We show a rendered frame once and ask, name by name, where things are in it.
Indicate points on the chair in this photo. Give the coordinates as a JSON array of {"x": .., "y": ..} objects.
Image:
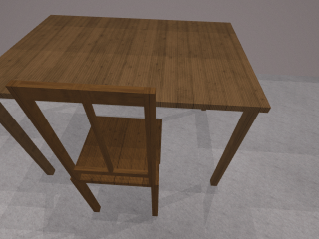
[{"x": 117, "y": 151}]

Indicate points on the table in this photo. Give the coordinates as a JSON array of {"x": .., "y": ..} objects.
[{"x": 192, "y": 64}]

